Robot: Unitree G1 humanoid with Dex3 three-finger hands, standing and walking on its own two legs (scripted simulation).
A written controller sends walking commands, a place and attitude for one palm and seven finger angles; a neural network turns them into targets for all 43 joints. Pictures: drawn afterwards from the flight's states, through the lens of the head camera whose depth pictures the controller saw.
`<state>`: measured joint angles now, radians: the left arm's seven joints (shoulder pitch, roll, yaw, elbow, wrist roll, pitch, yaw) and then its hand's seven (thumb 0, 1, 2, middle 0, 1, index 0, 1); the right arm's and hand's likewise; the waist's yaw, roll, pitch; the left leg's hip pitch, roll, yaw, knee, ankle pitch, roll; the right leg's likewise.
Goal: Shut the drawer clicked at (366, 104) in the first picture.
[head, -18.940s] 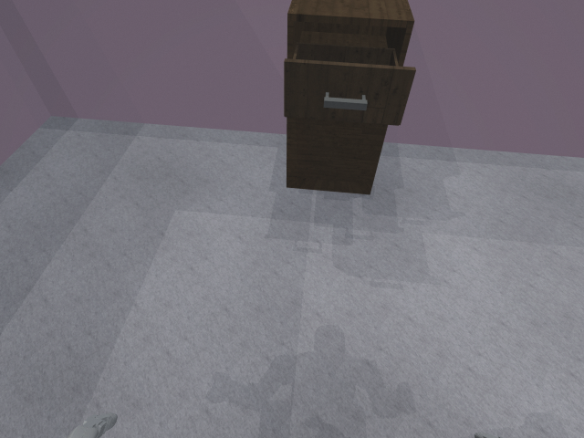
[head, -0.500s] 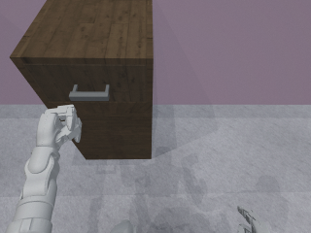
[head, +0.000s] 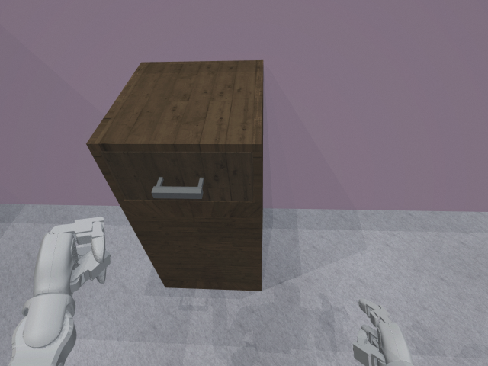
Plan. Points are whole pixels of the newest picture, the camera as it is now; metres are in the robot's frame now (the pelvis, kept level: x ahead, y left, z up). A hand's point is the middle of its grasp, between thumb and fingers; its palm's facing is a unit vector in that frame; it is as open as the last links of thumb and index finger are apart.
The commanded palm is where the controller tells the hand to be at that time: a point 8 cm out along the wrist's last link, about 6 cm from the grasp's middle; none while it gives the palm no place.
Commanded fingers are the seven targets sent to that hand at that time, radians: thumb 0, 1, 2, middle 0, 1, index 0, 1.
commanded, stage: draw the hand back to the body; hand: left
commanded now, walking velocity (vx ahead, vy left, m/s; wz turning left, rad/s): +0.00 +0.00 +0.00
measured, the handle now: (179, 186) +0.55 +0.22 -0.08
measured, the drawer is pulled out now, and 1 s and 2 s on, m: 0.00 0.00 0.00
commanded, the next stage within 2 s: step back with the hand held close in 0.44 s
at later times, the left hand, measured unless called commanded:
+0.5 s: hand (70, 282) +0.18 +0.22 +0.15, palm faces +0.39 -0.83 -0.39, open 3.3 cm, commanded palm +0.13 +0.26 +0.18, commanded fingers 0.00 0.90 0.90 -1.40 -1.60 -1.40 -1.60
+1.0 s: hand (48, 303) +0.15 +0.23 +0.16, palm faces +0.26 -0.81 -0.53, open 3.3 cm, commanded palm +0.09 +0.28 +0.18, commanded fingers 0.00 0.90 0.90 -1.40 -1.60 -1.40 -1.60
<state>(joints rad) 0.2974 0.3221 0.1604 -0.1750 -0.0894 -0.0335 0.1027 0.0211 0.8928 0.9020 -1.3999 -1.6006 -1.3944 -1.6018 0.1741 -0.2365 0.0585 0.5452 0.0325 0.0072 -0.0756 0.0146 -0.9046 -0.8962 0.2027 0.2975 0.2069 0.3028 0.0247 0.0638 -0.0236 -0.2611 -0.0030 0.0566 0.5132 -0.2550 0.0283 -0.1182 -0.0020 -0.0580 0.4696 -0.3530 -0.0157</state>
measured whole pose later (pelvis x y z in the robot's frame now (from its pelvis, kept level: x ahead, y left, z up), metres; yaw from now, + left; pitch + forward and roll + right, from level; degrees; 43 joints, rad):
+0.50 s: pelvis +0.00 -0.02 +0.00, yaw +0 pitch -3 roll +0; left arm 0.54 0.32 0.27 -0.42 -0.09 -0.09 0.10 0.02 0.89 0.90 -1.41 -1.60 -1.40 -1.60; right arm 0.19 -0.24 0.02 0.59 0.02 -0.06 -0.07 0.02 -0.91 -0.90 0.20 0.30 0.21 0.30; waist 0.06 0.08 0.01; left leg -0.18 0.01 0.04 0.46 -0.23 0.01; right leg -0.03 0.02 -0.07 0.41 -0.33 -0.04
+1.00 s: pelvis -0.04 +0.00 +0.00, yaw +0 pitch +1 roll -1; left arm 0.68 0.43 0.36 -0.62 -0.07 -0.17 0.11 0.02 0.88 0.90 -1.40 -1.60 -1.40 -1.60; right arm 0.18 -0.24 -0.03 0.52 0.01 0.03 -0.07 0.02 -0.91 -0.90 0.20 0.30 0.20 0.30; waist 0.00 0.03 0.05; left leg -0.34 0.01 0.05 0.50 -0.18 0.03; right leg -0.21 0.01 -0.06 0.48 -0.29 -0.01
